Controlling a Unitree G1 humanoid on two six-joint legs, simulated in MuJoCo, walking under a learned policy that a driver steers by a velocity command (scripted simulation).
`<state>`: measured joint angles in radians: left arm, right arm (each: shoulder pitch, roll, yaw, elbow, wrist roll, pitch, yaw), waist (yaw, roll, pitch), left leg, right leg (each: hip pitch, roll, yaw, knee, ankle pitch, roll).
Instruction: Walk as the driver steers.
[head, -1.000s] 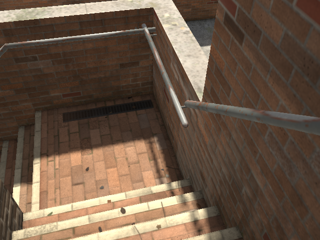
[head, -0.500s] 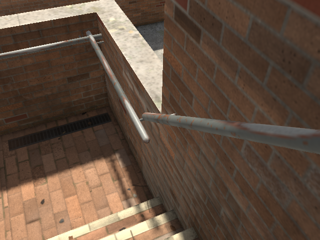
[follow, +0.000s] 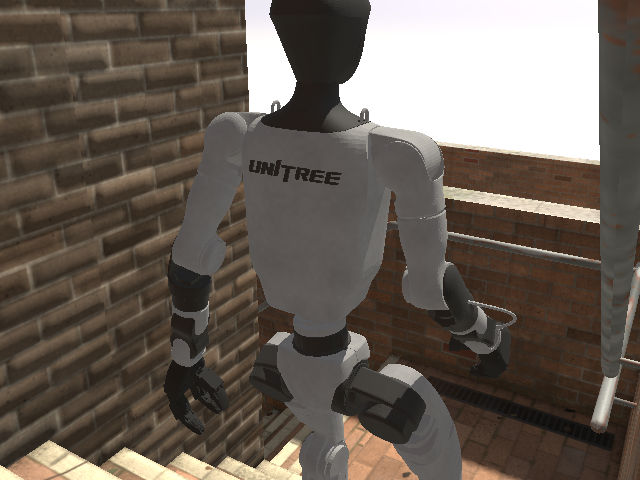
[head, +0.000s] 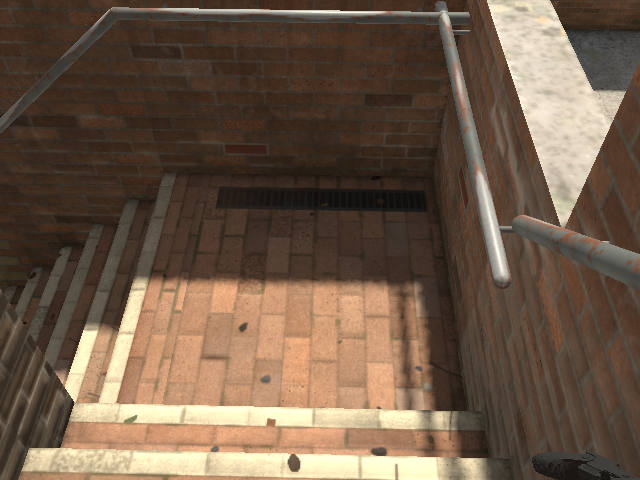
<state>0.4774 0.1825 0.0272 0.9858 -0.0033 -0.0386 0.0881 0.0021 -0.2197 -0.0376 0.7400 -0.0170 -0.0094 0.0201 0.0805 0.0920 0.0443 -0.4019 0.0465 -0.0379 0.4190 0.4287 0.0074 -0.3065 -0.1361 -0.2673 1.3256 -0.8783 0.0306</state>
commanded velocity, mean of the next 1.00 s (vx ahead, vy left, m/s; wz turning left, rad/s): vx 0.10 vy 0.00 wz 0.39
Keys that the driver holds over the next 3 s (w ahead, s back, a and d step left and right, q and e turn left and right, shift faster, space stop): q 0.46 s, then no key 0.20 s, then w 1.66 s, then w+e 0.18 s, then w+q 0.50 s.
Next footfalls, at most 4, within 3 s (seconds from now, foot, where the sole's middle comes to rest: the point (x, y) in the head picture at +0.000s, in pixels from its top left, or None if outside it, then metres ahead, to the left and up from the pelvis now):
0.02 left None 0.16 0.09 -0.84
0.82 right None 0.15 -0.19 -0.84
1.32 left None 0.18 0.12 -0.84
1.68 right None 0.39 0.05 -1.04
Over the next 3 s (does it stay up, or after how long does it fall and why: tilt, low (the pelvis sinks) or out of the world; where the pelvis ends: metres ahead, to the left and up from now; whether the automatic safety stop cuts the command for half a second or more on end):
stays up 0.99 0.35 -0.76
